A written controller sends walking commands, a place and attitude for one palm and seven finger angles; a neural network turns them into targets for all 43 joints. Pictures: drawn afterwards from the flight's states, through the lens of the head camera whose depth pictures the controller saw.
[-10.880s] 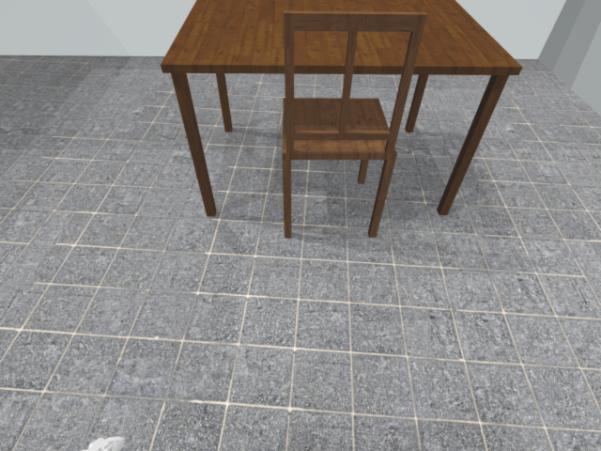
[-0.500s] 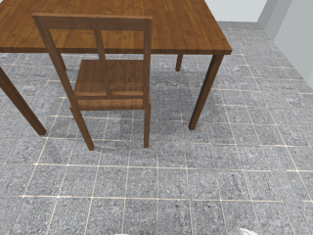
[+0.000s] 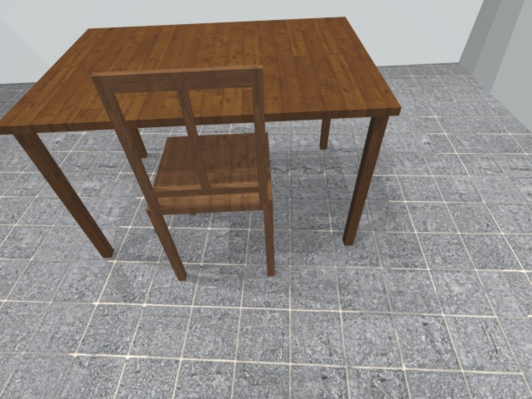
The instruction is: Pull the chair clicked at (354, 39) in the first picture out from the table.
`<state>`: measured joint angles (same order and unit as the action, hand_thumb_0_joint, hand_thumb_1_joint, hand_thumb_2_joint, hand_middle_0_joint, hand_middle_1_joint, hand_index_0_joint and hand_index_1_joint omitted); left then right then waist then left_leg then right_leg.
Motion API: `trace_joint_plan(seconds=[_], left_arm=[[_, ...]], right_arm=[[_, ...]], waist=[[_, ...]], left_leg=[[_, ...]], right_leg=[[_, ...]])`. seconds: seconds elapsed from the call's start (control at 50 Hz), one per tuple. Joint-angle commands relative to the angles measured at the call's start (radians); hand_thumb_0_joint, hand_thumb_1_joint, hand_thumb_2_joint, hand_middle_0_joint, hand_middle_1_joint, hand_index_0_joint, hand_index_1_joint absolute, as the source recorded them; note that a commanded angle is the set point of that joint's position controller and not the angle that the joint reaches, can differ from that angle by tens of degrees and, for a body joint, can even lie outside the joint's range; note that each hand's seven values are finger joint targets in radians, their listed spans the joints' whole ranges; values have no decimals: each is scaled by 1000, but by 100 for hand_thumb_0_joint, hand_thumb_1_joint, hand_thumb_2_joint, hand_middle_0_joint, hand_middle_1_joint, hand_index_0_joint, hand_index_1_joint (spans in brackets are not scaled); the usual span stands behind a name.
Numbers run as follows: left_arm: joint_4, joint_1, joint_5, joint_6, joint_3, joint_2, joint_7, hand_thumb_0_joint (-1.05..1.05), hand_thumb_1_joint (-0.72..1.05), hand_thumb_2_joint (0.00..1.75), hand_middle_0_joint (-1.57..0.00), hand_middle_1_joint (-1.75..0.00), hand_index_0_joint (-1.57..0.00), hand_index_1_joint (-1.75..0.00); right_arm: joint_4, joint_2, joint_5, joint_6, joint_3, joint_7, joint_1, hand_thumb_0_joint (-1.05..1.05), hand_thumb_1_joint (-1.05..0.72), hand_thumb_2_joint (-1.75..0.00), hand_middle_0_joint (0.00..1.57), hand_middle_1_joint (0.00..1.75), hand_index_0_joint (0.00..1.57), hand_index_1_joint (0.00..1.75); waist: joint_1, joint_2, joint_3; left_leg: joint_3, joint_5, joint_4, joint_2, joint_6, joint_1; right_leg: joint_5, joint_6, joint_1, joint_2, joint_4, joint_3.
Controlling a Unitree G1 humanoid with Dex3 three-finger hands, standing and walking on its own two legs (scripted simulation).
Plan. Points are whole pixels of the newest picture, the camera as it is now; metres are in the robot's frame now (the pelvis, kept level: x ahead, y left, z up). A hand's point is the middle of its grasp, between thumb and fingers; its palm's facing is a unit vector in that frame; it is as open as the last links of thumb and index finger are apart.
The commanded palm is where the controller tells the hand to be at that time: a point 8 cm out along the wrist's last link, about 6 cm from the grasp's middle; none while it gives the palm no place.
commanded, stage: take the last steps up to it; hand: left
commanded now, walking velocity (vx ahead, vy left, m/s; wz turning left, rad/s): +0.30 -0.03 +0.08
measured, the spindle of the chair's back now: (195, 144) +0.75 +0.23 -0.05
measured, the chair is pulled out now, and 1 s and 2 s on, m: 0.00 0.00 0.00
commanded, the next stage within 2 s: come to a stop and stand still in 0.82 s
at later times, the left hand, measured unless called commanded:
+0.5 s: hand out of the picture -0.02 +0.14 -0.16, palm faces +0.21 -0.97 -0.12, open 7.4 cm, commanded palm none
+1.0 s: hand (190, 277) +0.40 +0.19 -0.16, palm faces +0.01 -0.97 -0.24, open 7.4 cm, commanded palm none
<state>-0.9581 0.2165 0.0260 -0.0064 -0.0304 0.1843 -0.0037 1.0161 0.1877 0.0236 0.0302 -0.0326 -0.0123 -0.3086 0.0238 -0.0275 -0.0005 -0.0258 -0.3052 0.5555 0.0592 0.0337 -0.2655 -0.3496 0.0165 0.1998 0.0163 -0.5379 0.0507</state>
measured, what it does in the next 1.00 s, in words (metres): walks ahead: left foot, then right foot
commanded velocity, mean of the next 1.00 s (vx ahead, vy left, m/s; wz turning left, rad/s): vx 0.19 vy -0.02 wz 0.00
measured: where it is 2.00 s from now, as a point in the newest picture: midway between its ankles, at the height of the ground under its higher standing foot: outside the picture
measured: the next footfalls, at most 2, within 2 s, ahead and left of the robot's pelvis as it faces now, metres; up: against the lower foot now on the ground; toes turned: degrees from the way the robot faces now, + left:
left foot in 0.50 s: +0.23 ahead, +0.14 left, +0.00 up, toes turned +10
right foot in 0.96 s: +0.42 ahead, -0.09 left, +0.00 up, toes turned -6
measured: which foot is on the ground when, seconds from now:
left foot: up 0.00-0.48, down 0.50-0.96, up 0.98-1.00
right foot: down 0.00-0.52, up 0.54-0.94, down 0.96-1.00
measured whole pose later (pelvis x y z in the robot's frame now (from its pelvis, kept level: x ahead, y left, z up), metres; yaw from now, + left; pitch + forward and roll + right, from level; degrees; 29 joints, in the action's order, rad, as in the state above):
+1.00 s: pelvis +0.31 +0.01 -0.01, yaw +1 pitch -1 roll +1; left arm -0.99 0.16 0.02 0.06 -0.04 0.17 0.01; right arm 1.10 0.18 0.02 -0.02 -0.04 -0.02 -0.33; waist 0.03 -0.04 -0.07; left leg 0.09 -0.51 0.74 -0.06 -0.01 -0.14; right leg -0.22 -0.04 0.40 0.04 -0.64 0.11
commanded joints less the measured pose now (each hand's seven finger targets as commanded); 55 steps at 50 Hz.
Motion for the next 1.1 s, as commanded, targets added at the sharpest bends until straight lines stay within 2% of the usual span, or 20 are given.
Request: trace_joint_plan(seconds=[0.0, 0.02, 0.06, 0.14, 0.28, 0.38, 0.4, 0.44, 0.46, 0.48, 0.5, 0.56, 0.66, 0.84, 0.9, 0.92, 0.94, 0.96, 0.98, 1.08], left_arm=[[2, 205, -2, 18, -45, 212, -24, 0, 90, 90, -20, -30, -20, -30], [-6, 172, -7, 35, -45, 176, -27, 0, 90, 90, -20, -30, -20, -30], [-11, 134, -13, 51, -22, 102, -22, 0, 90, 90, -20, -30, -20, -30], [-56, 210, -15, 76, -9, 54, -20, 0, 90, 90, -20, -30, -20, -30], [-143, 346, -2, 95, -7, 40, -29, 0, 90, 90, -20, -30, -20, -30], [-180, 367, 3, 80, -12, 57, -32, 0, 90, 90, -20, -30, -20, -30], [-186, 367, 2, 78, -12, 63, -29, 0, 90, 90, -20, -30, -20, -30], [-183, 328, -7, 77, -17, 70, -26, 0, 90, 90, -20, -30, -20, -30], [-181, 336, -14, 78, -14, 49, -22, 0, 90, 90, -20, -30, -20, -30], [-163, 381, -27, 80, -7, -10, -14, 0, 90, 90, -20, -30, -20, -30], [-127, 325, -23, 78, 0, 6, -15, 0, 90, 90, -20, -30, -20, -30], [-118, 187, -10, 62, -20, -1, -6, 0, 90, 90, -20, -30, -20, -30], [-100, 224, 2, 19, -28, -37, 7, 0, 90, 90, -20, -30, -20, -30], [3, 14, -4, 24, -32, 24, 17, 0, 90, 90, -20, -30, -20, -30], [-41, 146, -1, 48, -38, 66, 12, 0, 90, 90, -20, -30, -20, -30], [-69, 228, 5, 66, -49, 123, 2, 0, 90, 90, -20, -30, -20, -30], [-79, 265, 0, 76, -60, 197, -7, 0, 90, 90, -20, -30, -20, -30], [-74, 243, -19, 73, -41, 195, -13, 0, 90, 90, -20, -30, -20, -30], [-70, 158, -14, 71, -36, 177, -20, 0, 90, 90, -20, -30, -20, -30], [-23, 1, -1, 23, -33, 151, -47, 0, 90, 90, -20, -30, -20, -30]], right_arm=[[-118, 102, 5, -28, -36, 14, 108, 0, -90, -90, 20, 30, 20, 30], [-87, 102, 9, -23, -42, 19, 88, 0, -90, -90, 20, 30, 20, 30], [-36, 88, 9, -22, -48, 27, 27, 0, -90, -90, 20, 30, 20, 30], [-5, 41, 5, -26, -44, 30, -8, 0, -90, -90, 20, 30, 20, 30], [-43, 23, 1, -40, -34, 33, 144, 0, -90, -90, 20, 30, 20, 30], [-60, -12, -6, -66, -18, 37, 218, 0, -90, -90, 20, 30, 20, 30], [-50, -8, -5, -71, -19, 34, 197, 0, -90, -90, 20, 30, 20, 30], [8, 20, 2, -86, -26, 16, 11, 0, -90, -90, 20, 30, 20, 30], [47, 77, 6, -93, -39, 4, -129, 0, -90, -90, 20, 30, 20, 30], [68, 196, 15, -102, -66, -7, -238, 0, -90, -90, 20, 30, 20, 30], [71, 237, -7, -90, -71, -15, -285, 0, -90, -90, 20, 30, 20, 30], [29, 100, -6, -99, -41, -19, -56, 0, -90, -90, 20, 30, 20, 30], [3, 34, -7, -119, -26, -14, 5, 0, -90, -90, 20, 30, 20, 30], [2, 120, 8, -94, -41, -10, -10, 0, -90, -90, 20, 30, 20, 30], [17, 112, 2, -84, -36, -6, -22, 0, -90, -90, 20, 30, 20, 30], [19, 80, -6, -85, -27, -4, -42, 0, -90, -90, 20, 30, 20, 30], [9, 21, -19, -83, -16, -7, -106, 0, -90, -90, 20, 30, 20, 30], [17, 36, -25, -68, -11, -23, -106, 0, -90, -90, 20, 30, 20, 30], [24, 27, -28, -58, -12, -23, -89, 0, -90, -90, 20, 30, 20, 30], [41, 7, -30, 0, -16, -23, -49, 0, -90, -90, 20, 30, 20, 30]], waist=[[-89, 192, -170], [-68, 253, -195], [-21, 143, -205], [-17, 121, -159], [-54, 137, -150], [-72, 175, -139], [-61, 178, -127], [29, 138, -31], [84, 65, 76], [96, -194, 205], [101, -165, 226], [30, -27, -59], [-56, -72, -105], [-19, -80, -127], [-79, 14, -23], [-108, 135, 56], [-81, 303, 157], [-71, 198, 196], [-47, 215, 162], [-20, 122, 72]], left_leg=[[-26, -221, 408, -54, -9, -460], [-42, -142, 458, -79, -4, -451], [-18, -6, 521, -105, -17, -398], [17, 118, 559, -118, -44, -399], [64, 100, 393, -155, -46, -469], [129, 36, 152, -115, -6, -282], [153, 25, 116, -91, 5, -209], [189, 114, -25, -33, 24, 65], [89, 184, -58, -118, 52, 324], [-307, 319, -100, -422, 159, 573], [-452, 375, -207, -525, 221, 555], [-220, 304, -298, -440, 180, 189], [7, 327, -372, -338, 146, -4], [35, 388, -276, -343, 132, 93], [91, 443, -32, -268, 67, 85], [138, 325, 175, -186, 16, -18], [156, -199, 406, -64, -36, -141], [31, -337, 478, -87, -43, -75], [4, -311, 492, -102, -49, -70], [22, -246, 396, -96, -72, -50]], right_leg=[[-494, -187, -83, 427, 504, -523], [-451, -163, -39, 371, 508, -494], [-219, -130, -18, 284, 458, -290], [109, -116, -85, 221, 420, -115], [423, -171, -221, 253, 357, -108], [561, -167, -197, 244, 281, -75], [612, -165, -178, 239, 242, -67], [753, -130, -123, 179, 3, 3], [622, -98, 14, 143, -216, 20], [58, -45, 287, 13, -520, 87], [-221, -55, 371, -6, -701, -10], [-35, -46, 415, 105, -763, -56], [98, -12, 332, 123, -586, -32], [139, -26, 234, 73, -148, 38], [248, -38, -27, 15, 26, 74], [515, -73, -197, 125, 39, -70], [966, -193, -323, 371, 91, -355], [1155, -261, -250, 417, 120, -334], [1165, -264, -192, 387, 125, -292], [950, -228, -21, 328, 141, -140]])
